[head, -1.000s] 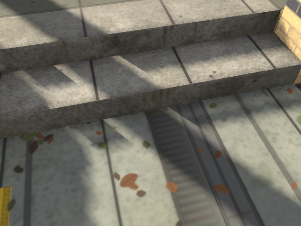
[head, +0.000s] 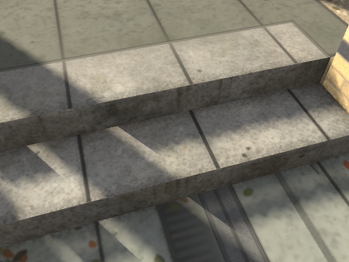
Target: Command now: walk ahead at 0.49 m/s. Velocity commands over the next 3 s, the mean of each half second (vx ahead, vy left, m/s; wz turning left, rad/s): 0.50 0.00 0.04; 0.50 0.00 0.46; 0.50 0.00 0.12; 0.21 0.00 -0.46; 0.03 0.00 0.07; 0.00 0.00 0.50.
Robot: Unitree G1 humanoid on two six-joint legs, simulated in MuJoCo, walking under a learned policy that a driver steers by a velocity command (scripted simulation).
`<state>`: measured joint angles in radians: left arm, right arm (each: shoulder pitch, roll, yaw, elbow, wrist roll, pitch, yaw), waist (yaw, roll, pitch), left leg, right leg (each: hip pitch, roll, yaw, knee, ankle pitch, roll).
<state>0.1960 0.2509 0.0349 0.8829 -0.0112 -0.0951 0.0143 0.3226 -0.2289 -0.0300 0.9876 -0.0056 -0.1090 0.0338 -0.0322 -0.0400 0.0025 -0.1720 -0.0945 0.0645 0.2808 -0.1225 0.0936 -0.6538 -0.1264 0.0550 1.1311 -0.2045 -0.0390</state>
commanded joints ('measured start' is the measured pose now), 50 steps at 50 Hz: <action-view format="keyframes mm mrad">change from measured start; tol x32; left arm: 1 31 44 11 -43 12 4 6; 50 68 15 10 -80 76 47 -34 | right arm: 1 -40 -131 -21 -56 2 -16 -19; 50 3 -127 -55 -106 -1 46 -40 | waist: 1 46 74 52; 13 8 119 41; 17 152 -241 -390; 34 57 -32 78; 43 -48 320 -242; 50 60 43 -37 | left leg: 1 -96 283 -213 -202 68 171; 15 62 246 -97 365 382 23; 18 -553 100 -111 992 -344 -20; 40 -128 8 108 295 -77 76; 43 434 472 -750 55 240 350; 50 46 240 -334 26 385 201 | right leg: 1 -27 -41 2 -143 157 27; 12 55 47 -45 -621 152 -11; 15 560 54 -35 -638 132 -96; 17 1085 -278 675 -815 -56 -289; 22 479 -124 126 -937 226 -113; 33 594 -105 -161 -1000 360 -113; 40 671 -113 -266 -485 913 -74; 43 -37 167 -144 322 -354 35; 50 -123 34 -73 395 -84 62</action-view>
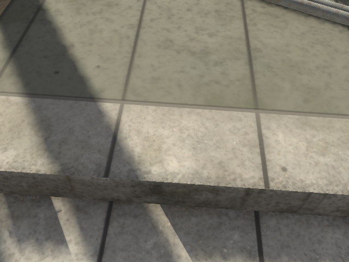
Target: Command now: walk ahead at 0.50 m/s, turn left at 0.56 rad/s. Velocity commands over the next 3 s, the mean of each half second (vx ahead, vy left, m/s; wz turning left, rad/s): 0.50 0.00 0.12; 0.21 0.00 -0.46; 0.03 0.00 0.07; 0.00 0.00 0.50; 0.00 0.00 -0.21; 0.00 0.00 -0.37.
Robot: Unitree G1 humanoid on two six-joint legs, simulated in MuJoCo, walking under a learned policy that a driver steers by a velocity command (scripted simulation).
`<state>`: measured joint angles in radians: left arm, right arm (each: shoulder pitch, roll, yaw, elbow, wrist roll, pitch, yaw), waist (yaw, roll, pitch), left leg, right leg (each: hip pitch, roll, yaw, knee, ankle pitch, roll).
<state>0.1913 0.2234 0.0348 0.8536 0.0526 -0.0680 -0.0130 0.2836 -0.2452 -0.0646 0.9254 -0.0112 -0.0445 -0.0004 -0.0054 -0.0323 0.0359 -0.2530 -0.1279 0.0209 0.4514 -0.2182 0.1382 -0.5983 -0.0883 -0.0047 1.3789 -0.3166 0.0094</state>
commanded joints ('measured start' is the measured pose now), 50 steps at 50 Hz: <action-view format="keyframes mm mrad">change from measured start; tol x64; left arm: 1 42 37 7 -72 15 27 -9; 50 206 79 30 -59 -13 -6 -35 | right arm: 1 60 -119 -21 -43 3 -21 -7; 50 -183 24 73 -173 -9 -66 22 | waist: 1 28 33 -62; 50 3 6 -212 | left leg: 1 115 258 -282 -140 470 147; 12 200 302 -321 -325 74 69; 18 232 350 -45 11 1725 42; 21 -244 -45 -75 1122 89 -97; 32 -920 113 -33 1613 12 -25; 40 -987 140 106 1140 -89 -85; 46 517 326 -479 363 457 244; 50 -247 388 -543 4 -207 191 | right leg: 1 -224 -7 -19 153 46 15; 10 -1036 16 -45 755 -275 -62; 18 280 168 -179 -162 -82 -153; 23 299 -127 953 -1047 -431 -360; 45 239 -49 312 -791 1684 -64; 47 -151 314 330 261 -48 64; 50 -267 132 246 374 143 -40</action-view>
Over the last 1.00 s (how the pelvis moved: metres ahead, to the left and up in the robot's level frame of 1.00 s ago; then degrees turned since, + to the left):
0.51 -0.01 -0.01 19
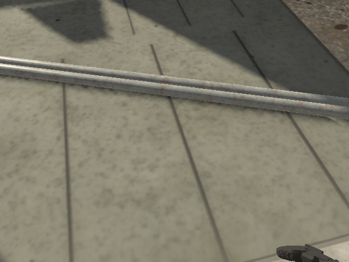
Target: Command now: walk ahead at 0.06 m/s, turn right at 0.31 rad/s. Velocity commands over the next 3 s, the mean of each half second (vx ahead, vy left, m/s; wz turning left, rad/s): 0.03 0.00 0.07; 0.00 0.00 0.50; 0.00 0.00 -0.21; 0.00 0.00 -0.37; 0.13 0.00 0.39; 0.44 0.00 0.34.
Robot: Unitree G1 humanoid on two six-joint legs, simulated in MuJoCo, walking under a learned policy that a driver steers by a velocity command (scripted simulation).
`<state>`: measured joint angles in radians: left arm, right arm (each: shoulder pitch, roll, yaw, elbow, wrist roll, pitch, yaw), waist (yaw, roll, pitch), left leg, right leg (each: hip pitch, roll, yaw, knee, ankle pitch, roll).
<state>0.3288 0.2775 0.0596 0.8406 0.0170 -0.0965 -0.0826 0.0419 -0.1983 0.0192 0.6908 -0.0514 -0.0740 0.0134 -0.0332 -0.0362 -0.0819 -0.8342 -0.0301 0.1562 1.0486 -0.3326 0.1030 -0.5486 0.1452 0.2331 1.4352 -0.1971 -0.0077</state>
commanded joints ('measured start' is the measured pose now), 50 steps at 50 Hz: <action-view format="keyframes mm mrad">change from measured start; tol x16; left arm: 1 53 -32 -23 -48 58 26 39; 13 -137 -26 -55 -53 -72 37 47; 16 -152 196 0 -88 17 82 109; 50 -249 19 -12 -254 -35 49 104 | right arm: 1 37 70 11 111 45 -46 7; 12 51 -200 -62 110 52 -56 44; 25 146 -49 -41 -3 59 82 -9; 31 255 -324 -129 -89 13 94 -7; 50 115 -165 -94 -242 58 106 -46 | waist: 1 72 -27 -67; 13 74 173 -1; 16 25 -291 -68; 28 10 -105 -72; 31 -22 379 -24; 34 5 145 -31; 50 18 190 -60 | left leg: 1 277 236 -526 -585 -18 179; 5 284 135 -281 -668 225 82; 13 302 166 -286 -661 -15 124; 19 48 31 -206 201 -203 -118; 21 64 70 -244 270 -144 -145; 28 503 7 -41 -484 114 -66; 31 721 387 -705 -716 394 232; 34 692 256 -589 -675 181 151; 50 623 165 -604 -598 398 123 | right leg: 1 -294 -148 -26 230 -41 -48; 7 -186 -187 -103 -57 -9 55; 9 55 -221 -204 -462 -213 115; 13 233 -161 -287 -909 -2 17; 17 398 -541 238 -1114 -8 -293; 28 272 -408 -207 -958 96 -140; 31 -240 -141 -275 -384 -460 77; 33 -285 -176 -165 -215 -325 73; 50 124 -122 -203 -848 -110 36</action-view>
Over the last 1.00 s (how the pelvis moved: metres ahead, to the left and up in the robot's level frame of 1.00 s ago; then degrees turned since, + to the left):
0.56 -0.04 0.23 -16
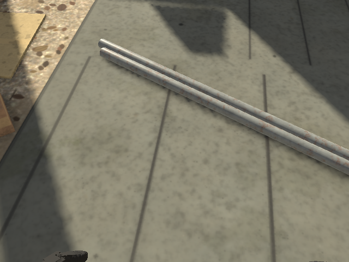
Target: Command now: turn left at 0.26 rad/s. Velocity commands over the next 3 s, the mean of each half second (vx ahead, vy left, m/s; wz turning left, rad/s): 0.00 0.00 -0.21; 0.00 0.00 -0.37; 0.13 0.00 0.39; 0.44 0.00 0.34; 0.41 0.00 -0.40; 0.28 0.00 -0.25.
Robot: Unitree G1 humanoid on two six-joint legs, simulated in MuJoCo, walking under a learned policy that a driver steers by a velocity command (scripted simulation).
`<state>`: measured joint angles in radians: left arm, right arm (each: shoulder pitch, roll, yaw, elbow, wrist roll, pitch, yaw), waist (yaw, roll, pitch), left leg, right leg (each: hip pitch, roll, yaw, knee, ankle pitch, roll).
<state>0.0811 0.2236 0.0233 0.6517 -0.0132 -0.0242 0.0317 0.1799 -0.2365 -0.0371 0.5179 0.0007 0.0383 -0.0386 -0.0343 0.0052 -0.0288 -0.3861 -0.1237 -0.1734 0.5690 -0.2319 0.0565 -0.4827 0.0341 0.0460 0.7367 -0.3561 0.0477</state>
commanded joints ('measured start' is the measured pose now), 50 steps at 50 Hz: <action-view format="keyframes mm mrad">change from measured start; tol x16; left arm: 1 30 57 23 -52 3 -28 -18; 31 -22 73 22 -183 -10 57 -63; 37 187 336 107 -180 18 41 -40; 50 84 108 18 -120 45 -2 -21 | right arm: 1 -35 -99 -26 -63 11 -7 11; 50 -27 -61 0 108 11 -28 20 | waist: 1 44 138 -115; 4 -82 -233 -87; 18 7 -52 -86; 22 -4 247 -67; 25 12 38 -47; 34 18 143 -47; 37 55 -325 -57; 41 49 -96 -94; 50 70 -167 -34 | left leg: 1 141 237 -243 -101 274 139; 4 2 92 4 5 -206 -31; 18 129 122 117 -3 9 -19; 23 320 542 -267 -186 387 294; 32 213 386 127 -154 276 159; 35 129 348 213 -29 143 65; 37 -345 124 294 433 -414 -113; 40 -364 166 97 712 -296 -127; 45 -174 179 124 648 -74 -149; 50 8 183 174 241 -154 -113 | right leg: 1 179 -25 -19 -296 187 -37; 3 401 -233 194 -373 448 -118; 4 265 -286 296 -406 379 -241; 7 166 -145 204 -415 39 -172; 18 130 -111 306 -229 317 -214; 23 -238 0 18 391 -271 -24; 25 -258 -57 61 550 -211 1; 35 248 4 -149 -244 169 -72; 37 473 -387 513 -370 448 -333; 50 186 -228 133 -405 139 -271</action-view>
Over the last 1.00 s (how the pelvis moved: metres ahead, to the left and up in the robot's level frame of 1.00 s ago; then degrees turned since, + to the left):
0.12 0.06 0.08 22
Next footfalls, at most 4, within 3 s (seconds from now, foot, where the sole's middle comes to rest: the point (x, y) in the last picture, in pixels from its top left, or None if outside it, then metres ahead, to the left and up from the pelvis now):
0.04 right None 0.08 -0.12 -0.77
0.72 right None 0.05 -0.18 -0.77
1.10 left None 0.10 0.05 -0.77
1.42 right None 0.01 -0.20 -0.77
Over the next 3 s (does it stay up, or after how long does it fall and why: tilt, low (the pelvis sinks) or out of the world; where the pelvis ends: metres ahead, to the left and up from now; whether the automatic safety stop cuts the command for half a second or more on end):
stays up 0.79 -0.18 0.01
